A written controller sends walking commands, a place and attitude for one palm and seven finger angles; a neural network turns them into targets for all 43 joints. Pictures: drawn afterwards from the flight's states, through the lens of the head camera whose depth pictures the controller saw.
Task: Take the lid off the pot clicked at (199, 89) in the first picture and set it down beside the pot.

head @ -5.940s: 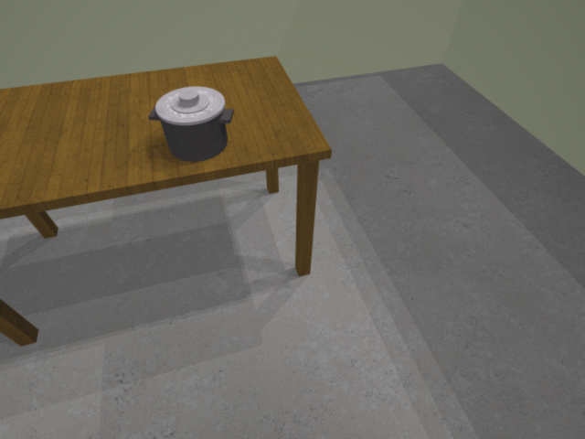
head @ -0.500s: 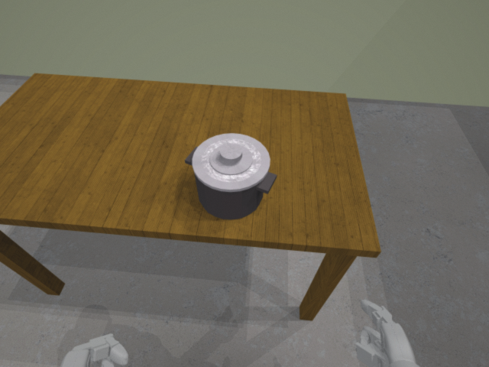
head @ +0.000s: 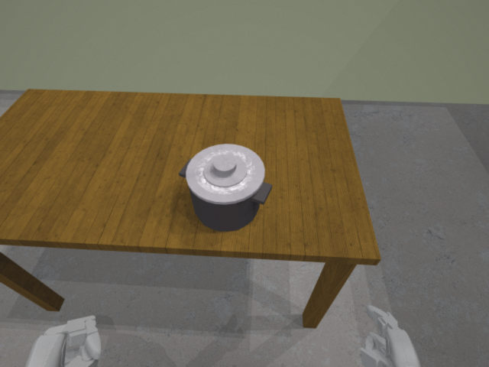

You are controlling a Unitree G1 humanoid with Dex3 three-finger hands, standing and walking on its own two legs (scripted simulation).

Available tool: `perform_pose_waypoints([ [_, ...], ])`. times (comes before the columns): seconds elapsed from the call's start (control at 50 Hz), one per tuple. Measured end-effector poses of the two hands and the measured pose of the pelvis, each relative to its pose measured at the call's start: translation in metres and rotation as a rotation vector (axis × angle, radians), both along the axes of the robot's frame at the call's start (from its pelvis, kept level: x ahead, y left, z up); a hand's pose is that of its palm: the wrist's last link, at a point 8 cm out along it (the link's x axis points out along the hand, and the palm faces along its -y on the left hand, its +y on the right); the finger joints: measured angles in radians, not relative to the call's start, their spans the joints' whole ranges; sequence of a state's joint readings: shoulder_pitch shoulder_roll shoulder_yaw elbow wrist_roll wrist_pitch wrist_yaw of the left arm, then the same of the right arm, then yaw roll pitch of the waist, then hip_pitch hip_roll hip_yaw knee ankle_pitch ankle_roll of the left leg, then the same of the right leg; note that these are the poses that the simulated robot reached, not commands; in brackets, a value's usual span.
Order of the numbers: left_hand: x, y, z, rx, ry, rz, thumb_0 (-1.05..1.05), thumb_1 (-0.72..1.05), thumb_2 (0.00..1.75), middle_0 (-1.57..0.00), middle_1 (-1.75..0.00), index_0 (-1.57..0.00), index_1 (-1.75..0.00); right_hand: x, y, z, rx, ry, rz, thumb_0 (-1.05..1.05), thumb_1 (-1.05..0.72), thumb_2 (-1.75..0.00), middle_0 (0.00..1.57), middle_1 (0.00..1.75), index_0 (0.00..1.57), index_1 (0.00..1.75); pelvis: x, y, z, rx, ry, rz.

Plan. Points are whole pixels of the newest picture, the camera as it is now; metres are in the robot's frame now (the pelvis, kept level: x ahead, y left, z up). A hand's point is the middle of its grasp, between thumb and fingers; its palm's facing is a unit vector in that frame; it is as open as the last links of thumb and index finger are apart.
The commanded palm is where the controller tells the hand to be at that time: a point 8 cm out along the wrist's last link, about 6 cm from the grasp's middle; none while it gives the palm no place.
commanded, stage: raise the hand higher, near the body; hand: left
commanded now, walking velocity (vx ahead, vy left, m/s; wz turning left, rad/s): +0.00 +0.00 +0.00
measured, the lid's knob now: (224, 164) +0.50 +0.10 +0.02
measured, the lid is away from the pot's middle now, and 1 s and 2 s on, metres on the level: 0.00 0.00 0.00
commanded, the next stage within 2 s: reach forward and open the fingers in 0.36 s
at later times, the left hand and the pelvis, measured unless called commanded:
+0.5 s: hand (77, 310) +0.16 +0.23 +0.09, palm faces +0.24 -0.82 -0.51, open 3.1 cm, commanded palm +0.13 +0.26 +0.12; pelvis +0.00 +0.00 +0.00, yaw +0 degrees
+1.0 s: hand (67, 295) +0.19 +0.27 +0.07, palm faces -0.24 -0.10 -0.97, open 4.5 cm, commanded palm +0.18 +0.26 +0.14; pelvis -0.04 +0.01 -0.01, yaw +1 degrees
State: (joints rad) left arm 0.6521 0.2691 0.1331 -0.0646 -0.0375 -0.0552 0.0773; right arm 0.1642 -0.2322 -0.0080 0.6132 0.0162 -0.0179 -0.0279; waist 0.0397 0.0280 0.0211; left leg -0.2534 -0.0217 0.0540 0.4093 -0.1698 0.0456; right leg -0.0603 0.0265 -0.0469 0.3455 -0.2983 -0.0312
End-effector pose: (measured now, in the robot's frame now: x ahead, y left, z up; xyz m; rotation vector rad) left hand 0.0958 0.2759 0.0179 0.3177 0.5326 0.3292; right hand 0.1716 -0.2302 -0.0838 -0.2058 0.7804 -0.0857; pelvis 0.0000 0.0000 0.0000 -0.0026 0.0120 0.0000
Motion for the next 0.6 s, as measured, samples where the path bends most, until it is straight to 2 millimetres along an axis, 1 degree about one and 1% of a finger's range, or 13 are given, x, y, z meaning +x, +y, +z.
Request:
perform_pose_waypoints([
  [0.12,0.009,0.001,0.024,0.032,-0.102,-0.023,0.01,0.90,0.90,-1.29,-1.49,-1.29,-1.50,0.015,0.007,0.008,0.003,-0.050,0.030,0.01,-0.91,-0.90,0.20,0.29,0.20,0.30,0.000,-0.001,0.000,-0.002,-0.009,0.001],
  [0.22,0.017,-0.001,0.045,0.060,-0.185,-0.051,0.01,0.89,0.90,-1.29,-1.49,-1.29,-1.50,0.020,0.014,0.010,0.018,-0.074,0.049,0.01,-0.91,-0.90,0.20,0.29,0.20,0.30,0.000,-0.001,0.001,-0.002,-0.013,-0.001],
  [0.34,0.024,-0.002,0.068,0.099,-0.272,-0.080,0.01,0.89,0.90,-1.29,-1.49,-1.29,-1.50,0.019,0.018,0.009,0.031,-0.076,0.058,0.01,-0.91,-0.90,0.20,0.30,0.20,0.30,-0.001,-0.002,0.000,-0.004,-0.018,-0.003],
  [0.48,0.033,-0.004,0.096,0.150,-0.378,-0.119,0.01,0.89,0.90,-1.29,-1.49,-1.29,-1.50,0.011,0.016,0.006,0.032,-0.068,0.056,0.01,-0.91,-0.90,0.21,0.30,0.20,0.30,-0.003,-0.002,0.000,-0.007,-0.022,-0.008],
  [0.54,0.043,-0.009,0.107,0.470,-0.287,-0.269,0.01,0.89,0.89,-1.29,-1.49,-1.29,-1.50,0.010,0.013,0.002,0.022,-0.038,0.085,0.01,-0.91,-0.90,0.21,0.30,0.20,0.30,-0.007,-0.002,-0.003,-0.007,0.008,-0.003],
  [0.6,0.049,-0.012,0.108,0.753,-0.150,-0.422,0.01,0.87,0.88,-1.26,-1.48,-1.26,-1.49,0.008,0.009,-0.006,0.042,0.006,0.082,0.01,-0.91,-0.90,0.20,0.30,0.20,0.30,-0.014,0.000,-0.008,-0.010,0.030,-0.011],
])
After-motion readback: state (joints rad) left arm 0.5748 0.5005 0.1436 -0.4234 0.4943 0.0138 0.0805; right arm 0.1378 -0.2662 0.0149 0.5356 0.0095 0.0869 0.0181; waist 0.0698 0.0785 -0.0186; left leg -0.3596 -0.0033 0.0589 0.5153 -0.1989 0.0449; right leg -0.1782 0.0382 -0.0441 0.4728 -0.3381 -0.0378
